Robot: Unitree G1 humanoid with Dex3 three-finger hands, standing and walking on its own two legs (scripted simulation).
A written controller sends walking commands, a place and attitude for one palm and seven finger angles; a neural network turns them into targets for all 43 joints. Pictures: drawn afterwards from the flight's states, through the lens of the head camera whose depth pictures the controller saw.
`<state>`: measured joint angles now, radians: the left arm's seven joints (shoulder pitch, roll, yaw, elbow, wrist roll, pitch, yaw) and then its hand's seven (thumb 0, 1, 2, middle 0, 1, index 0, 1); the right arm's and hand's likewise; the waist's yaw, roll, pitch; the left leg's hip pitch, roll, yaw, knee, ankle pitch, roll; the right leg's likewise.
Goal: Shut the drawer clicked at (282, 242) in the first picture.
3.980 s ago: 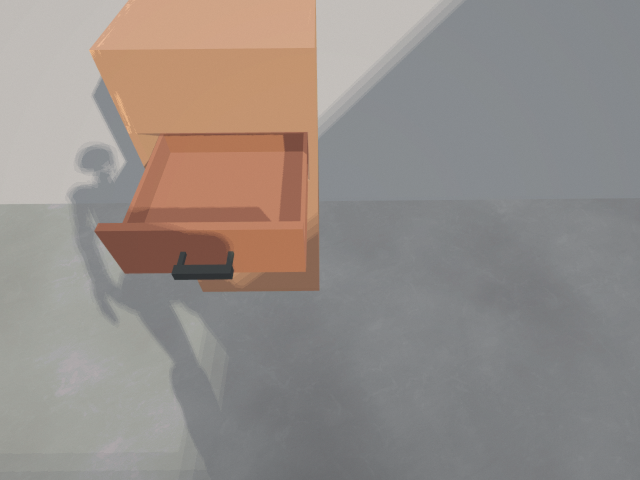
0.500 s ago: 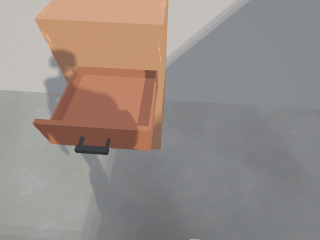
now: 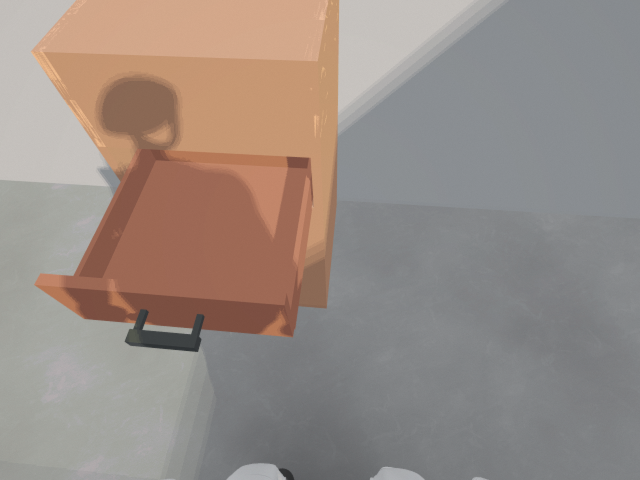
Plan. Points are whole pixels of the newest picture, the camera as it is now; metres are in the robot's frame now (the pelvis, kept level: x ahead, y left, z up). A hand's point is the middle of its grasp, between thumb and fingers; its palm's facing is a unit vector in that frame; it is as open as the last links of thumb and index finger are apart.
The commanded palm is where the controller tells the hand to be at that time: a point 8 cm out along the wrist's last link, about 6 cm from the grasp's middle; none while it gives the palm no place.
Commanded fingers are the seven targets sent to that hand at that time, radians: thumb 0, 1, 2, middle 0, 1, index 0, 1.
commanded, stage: come to a stop and stand still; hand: left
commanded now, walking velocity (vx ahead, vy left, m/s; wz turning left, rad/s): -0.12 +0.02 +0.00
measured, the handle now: (167, 328) +0.32 +0.28 -0.13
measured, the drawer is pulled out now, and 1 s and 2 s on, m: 0.29 0.29 0.29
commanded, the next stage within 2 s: look again from close up in 0.64 s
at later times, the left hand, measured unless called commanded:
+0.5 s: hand out of the picture +0.03 +0.17 -0.17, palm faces +0.08 -0.98 -0.19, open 7.3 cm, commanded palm none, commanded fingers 0.00 0.90 0.90 -0.20 -0.30 -0.20 -0.30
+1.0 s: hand out of the picture +0.03 +0.21 -0.16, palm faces +0.02 -0.97 -0.24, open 7.3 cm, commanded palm none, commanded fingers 0.00 0.90 0.90 -0.20 -0.30 -0.20 -0.30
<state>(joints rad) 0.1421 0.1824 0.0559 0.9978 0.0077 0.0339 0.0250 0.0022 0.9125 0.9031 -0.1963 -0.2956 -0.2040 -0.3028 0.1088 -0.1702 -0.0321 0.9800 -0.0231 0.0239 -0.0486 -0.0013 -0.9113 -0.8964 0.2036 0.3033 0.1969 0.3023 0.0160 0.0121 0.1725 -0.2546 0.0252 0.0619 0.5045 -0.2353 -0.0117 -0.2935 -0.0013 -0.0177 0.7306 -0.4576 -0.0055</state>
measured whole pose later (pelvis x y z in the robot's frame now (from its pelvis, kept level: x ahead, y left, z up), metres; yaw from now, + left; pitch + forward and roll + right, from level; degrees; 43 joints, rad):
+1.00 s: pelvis +0.00 +0.03 +0.00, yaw +0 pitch -1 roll +0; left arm 0.25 0.15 -0.01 1.09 0.01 -0.01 0.04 0.00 0.91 0.90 -0.20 -0.30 -0.20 -0.30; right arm 0.32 -0.18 0.02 1.05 -0.01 -0.03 -0.03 0.01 -0.93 -0.90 0.20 0.30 0.20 0.30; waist 0.00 0.06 0.01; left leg -0.13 -0.03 0.03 0.49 -0.34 0.03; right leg -0.21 -0.02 0.00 0.52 -0.29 0.01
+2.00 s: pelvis -0.07 +0.00 -0.11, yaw +3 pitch +14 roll -3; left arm 0.38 0.26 0.22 0.02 -0.30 -0.53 -0.43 0.02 0.90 0.90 -0.67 -0.81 -0.67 -0.81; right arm 0.15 -0.23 0.01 0.54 0.02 -0.30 -0.05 0.01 -0.91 -0.90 0.20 0.30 0.20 0.30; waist 0.05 0.02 -0.12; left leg -0.95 0.00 -0.09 1.30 -0.59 -0.02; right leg -0.96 0.00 -0.12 1.22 -0.51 -0.05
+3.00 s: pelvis -0.04 +0.03 -0.09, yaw +3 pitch +16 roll -4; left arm 0.53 0.28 0.21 -0.14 -0.28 -0.35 -0.34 0.01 0.90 0.90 -1.39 -1.59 -1.40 -1.60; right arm 0.22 -0.22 0.02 0.48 0.03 -0.19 -0.03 0.01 -0.91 -0.90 0.21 0.30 0.20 0.30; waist 0.00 0.03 -0.16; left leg -0.90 -0.01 -0.05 1.21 -0.58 0.03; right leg -0.90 -0.01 -0.09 1.12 -0.49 0.00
